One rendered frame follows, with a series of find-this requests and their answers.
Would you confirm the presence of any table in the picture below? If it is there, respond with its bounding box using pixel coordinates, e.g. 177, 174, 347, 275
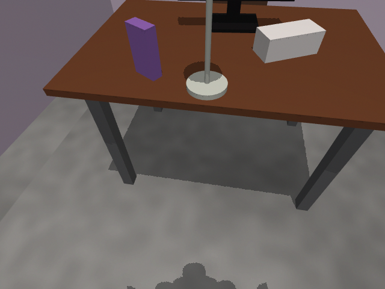
43, 0, 385, 211

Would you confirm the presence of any desk lamp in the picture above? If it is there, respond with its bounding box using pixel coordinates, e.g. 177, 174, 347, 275
186, 0, 228, 101

